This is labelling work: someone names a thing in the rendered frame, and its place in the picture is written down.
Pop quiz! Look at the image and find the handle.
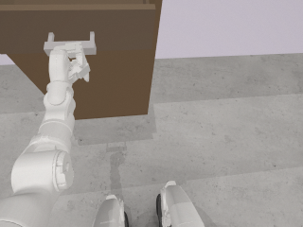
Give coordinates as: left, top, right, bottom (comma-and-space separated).
44, 31, 97, 57

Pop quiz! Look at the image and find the robot left hand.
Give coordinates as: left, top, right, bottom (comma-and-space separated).
48, 42, 91, 87

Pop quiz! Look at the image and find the left robot upper arm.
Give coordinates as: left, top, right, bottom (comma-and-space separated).
0, 149, 74, 227

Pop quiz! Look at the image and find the left robot shin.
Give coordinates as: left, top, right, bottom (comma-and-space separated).
106, 195, 125, 227

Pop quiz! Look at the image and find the robot left forearm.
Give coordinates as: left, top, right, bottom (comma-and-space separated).
10, 81, 76, 192

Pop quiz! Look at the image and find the drawer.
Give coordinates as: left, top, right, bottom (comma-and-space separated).
0, 0, 156, 55

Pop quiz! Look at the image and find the robot shin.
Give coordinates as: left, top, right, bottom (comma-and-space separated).
106, 195, 125, 227
161, 181, 176, 227

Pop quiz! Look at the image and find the right robot shin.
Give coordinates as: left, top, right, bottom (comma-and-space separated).
161, 181, 176, 227

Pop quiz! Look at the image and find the cabinet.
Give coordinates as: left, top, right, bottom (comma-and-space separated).
7, 0, 163, 120

